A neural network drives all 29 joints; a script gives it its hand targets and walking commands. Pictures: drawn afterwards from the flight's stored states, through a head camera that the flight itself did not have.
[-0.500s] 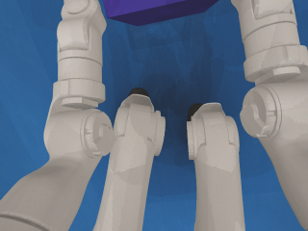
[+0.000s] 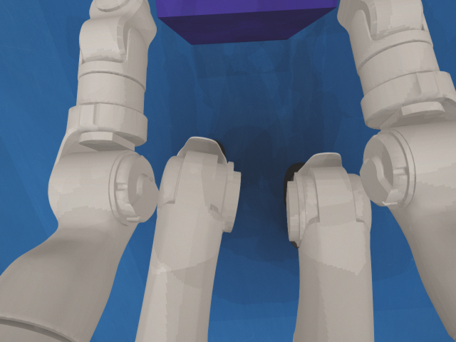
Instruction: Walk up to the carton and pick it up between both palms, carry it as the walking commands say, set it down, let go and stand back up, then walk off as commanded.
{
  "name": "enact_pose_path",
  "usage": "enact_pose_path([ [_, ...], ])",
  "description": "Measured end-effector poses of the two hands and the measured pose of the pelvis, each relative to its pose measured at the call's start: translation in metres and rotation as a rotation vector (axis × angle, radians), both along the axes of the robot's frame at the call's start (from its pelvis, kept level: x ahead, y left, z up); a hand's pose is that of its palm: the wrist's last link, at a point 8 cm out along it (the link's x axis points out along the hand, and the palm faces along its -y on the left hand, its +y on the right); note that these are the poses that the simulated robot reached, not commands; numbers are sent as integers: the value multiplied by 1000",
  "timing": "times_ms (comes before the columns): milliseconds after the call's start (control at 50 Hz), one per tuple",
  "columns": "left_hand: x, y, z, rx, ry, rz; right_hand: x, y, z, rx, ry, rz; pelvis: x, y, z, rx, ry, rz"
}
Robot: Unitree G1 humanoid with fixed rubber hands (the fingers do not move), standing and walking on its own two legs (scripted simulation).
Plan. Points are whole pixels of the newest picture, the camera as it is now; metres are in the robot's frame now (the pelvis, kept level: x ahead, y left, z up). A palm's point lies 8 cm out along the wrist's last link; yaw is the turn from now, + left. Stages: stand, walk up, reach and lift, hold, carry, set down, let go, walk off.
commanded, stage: set down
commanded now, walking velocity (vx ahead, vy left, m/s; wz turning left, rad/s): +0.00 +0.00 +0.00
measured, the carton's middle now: out of the picture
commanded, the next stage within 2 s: none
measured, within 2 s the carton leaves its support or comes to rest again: rests again in 0.60 s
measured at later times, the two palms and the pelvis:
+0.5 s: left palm out of the picture +0.52 +0.21 -0.17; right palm out of the picture +0.57 -0.06 -0.19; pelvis +0.01 +0.00 +0.00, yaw +0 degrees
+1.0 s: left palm out of the picture +0.52 +0.20 -0.17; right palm out of the picture +0.58 -0.07 -0.19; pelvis +0.02 +0.00 -0.01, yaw +1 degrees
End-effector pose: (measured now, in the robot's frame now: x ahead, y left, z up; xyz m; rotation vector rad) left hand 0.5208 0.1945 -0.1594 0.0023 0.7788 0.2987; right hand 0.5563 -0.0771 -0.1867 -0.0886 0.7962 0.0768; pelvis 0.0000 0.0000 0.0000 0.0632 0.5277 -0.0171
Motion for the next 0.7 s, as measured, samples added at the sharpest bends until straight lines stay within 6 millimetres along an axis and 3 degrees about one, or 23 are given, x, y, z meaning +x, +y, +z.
enact_pose_path([
  [120,-1,7,5,-17,-24,47,7,8,8,-25,-12,51,-3,-4,-3,12,-7,6],
  [260,2,14,-2,-10,-9,23,23,15,12,-44,-4,73,4,-3,-3,6,22,5],
  [440,4,19,-11,2,-3,11,18,17,-2,24,-17,39,13,3,-3,-7,55,8],
  [700,-8,11,-12,-22,41,8,16,10,4,-24,7,72,14,4,-11,5,78,15],
])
